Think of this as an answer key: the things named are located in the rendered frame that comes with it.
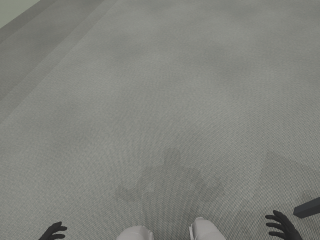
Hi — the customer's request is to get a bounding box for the table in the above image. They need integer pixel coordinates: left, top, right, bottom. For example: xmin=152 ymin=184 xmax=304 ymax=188
xmin=293 ymin=197 xmax=320 ymax=219

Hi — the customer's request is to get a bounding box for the robot left hand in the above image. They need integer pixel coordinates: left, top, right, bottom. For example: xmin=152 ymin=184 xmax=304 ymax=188
xmin=38 ymin=221 xmax=67 ymax=240

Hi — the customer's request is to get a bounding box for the robot right shin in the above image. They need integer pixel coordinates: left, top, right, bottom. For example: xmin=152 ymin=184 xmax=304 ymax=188
xmin=194 ymin=217 xmax=204 ymax=222

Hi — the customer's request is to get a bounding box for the robot right thigh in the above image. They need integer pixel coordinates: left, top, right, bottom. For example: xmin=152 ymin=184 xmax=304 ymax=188
xmin=188 ymin=220 xmax=226 ymax=240

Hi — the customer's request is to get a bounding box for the robot right hand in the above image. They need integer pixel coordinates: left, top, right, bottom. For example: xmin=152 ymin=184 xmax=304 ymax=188
xmin=265 ymin=210 xmax=303 ymax=240

